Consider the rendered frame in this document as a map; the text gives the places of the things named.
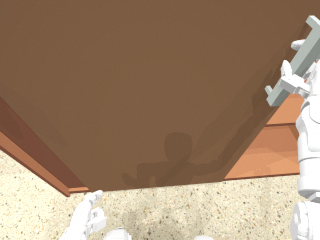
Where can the right robot upper arm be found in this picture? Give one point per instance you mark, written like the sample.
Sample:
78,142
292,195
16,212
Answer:
305,223

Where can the handle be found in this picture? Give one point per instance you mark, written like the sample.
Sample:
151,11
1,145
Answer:
302,61

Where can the robot right hand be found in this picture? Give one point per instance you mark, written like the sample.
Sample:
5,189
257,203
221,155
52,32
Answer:
294,83

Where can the robot left forearm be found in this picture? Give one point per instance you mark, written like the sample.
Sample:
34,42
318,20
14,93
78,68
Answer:
75,232

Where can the wardrobe door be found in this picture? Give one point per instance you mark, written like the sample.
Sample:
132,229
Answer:
13,127
135,94

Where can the robot right forearm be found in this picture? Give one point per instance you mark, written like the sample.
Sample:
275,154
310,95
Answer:
308,145

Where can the left robot thigh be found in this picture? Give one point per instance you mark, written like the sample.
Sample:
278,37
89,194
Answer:
117,234

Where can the robot left hand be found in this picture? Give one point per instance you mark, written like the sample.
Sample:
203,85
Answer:
93,220

